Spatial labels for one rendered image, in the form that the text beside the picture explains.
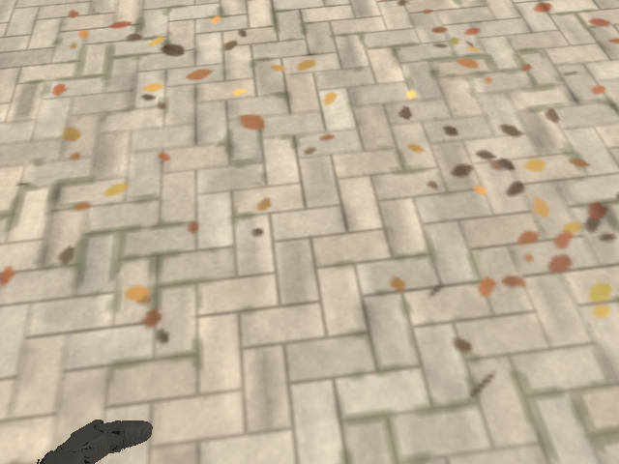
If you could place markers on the robot left hand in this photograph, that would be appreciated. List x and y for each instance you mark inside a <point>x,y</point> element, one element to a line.
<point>95,440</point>

